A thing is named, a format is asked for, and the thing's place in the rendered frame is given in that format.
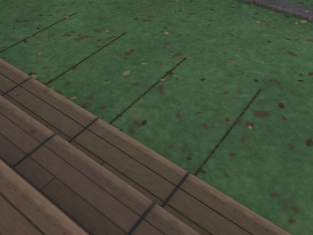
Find stairs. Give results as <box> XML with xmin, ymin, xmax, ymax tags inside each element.
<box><xmin>0</xmin><ymin>58</ymin><xmax>292</xmax><ymax>235</ymax></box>

